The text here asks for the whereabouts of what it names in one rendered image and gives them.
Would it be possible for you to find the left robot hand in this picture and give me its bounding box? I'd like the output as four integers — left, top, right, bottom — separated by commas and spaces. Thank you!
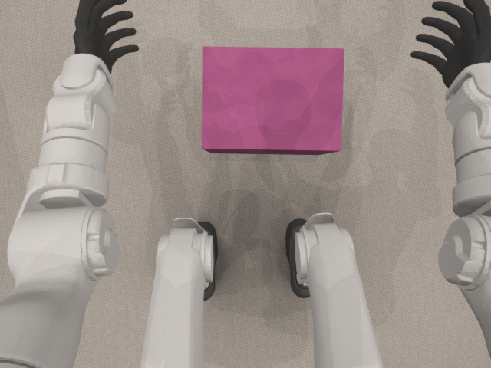
73, 0, 139, 74

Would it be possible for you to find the robot left forearm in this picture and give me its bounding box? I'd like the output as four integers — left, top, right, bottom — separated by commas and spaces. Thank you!
7, 54, 117, 279

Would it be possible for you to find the robot right forearm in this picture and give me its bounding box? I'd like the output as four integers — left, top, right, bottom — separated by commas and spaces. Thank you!
445, 63, 491, 218

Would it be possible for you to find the right robot hand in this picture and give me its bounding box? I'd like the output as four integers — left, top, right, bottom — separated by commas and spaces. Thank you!
410, 0, 491, 89

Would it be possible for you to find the left robot thigh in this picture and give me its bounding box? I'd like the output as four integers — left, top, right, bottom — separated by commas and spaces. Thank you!
140, 228, 213, 368

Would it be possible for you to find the carton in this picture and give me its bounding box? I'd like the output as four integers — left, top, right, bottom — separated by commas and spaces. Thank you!
202, 46, 344, 155

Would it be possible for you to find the right robot upper arm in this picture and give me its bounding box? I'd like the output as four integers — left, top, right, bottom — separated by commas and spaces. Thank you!
438, 215, 491, 359

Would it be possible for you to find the robot thigh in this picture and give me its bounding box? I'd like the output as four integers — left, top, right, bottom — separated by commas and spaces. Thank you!
295, 223, 383, 368
140, 228, 213, 368

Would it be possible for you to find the left robot upper arm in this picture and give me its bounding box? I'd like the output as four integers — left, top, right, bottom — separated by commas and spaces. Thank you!
0, 205, 120, 368

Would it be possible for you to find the right robot thigh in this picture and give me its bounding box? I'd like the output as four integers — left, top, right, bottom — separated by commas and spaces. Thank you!
295, 223, 383, 368

